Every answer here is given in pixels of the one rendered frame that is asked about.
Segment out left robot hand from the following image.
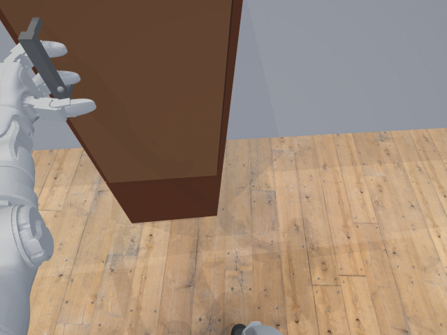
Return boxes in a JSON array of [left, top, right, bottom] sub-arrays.
[[0, 40, 96, 124]]

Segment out robot right shin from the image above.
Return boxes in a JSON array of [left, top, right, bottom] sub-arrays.
[[243, 321, 262, 332]]

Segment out cupboard door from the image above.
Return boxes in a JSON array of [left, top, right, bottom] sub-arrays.
[[0, 0, 232, 183]]

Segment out handle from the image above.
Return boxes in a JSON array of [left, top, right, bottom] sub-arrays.
[[18, 17, 74, 100]]

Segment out robot left upper arm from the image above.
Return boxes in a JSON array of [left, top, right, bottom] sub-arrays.
[[0, 204, 54, 335]]

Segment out left robot forearm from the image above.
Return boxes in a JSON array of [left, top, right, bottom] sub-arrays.
[[0, 105, 38, 210]]

